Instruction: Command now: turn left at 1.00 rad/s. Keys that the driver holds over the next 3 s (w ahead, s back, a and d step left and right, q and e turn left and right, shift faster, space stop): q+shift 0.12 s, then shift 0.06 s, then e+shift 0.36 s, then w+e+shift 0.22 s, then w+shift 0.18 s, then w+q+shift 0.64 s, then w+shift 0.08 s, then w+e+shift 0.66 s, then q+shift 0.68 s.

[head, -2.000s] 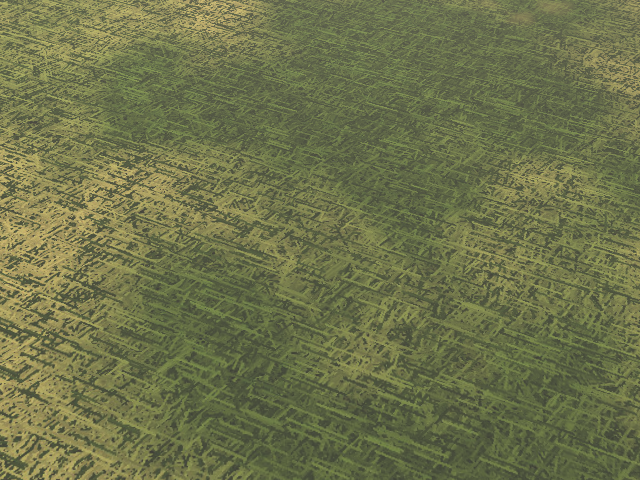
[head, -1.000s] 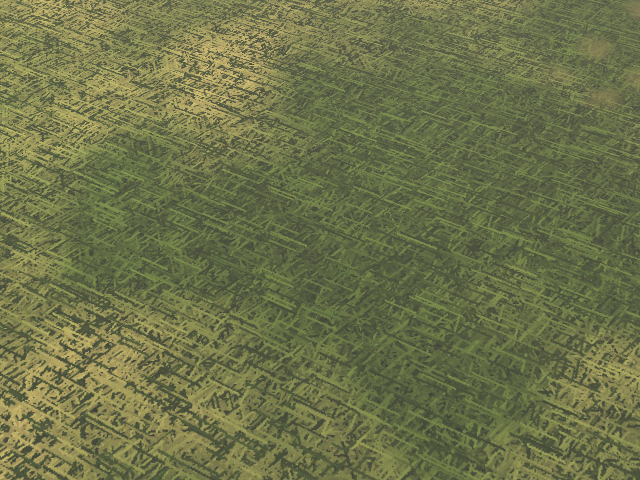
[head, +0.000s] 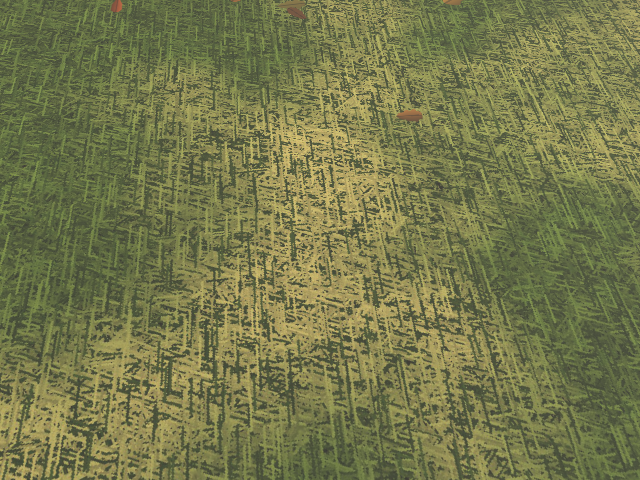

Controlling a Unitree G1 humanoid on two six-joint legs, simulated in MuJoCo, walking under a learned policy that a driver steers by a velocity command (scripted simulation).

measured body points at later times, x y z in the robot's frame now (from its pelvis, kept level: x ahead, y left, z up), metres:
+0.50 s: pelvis +0.05 +0.01 -0.01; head +0.07 +0.01 +0.44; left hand +0.12 +0.31 -0.11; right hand +0.28 -0.20 -0.09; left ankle +0.01 +0.12 -0.73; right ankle +0.06 -0.10 -0.73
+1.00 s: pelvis +0.18 +0.02 +0.01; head +0.19 +0.04 +0.46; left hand +0.45 +0.20 -0.07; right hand +0.10 -0.24 -0.10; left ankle +0.10 +0.17 -0.73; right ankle +0.21 -0.16 -0.64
